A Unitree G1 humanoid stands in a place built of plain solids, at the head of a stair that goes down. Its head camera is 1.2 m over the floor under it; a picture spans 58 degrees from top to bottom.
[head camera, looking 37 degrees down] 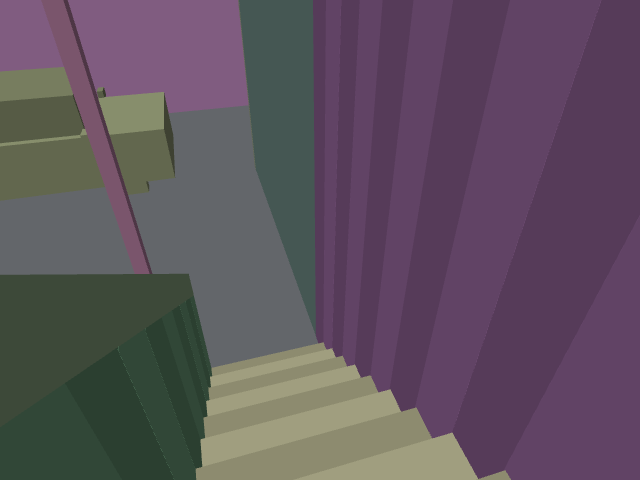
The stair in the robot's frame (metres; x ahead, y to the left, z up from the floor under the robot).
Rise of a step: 0.21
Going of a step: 0.25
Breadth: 1.00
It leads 16 degrees to the left of straight ahead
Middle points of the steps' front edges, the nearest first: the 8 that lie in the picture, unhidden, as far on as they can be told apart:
0.76 -0.04 -0.42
1.00 0.03 -0.63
1.24 0.10 -0.85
1.48 0.17 -1.06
1.72 0.24 -1.27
1.96 0.31 -1.48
2.20 0.38 -1.69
2.44 0.45 -1.91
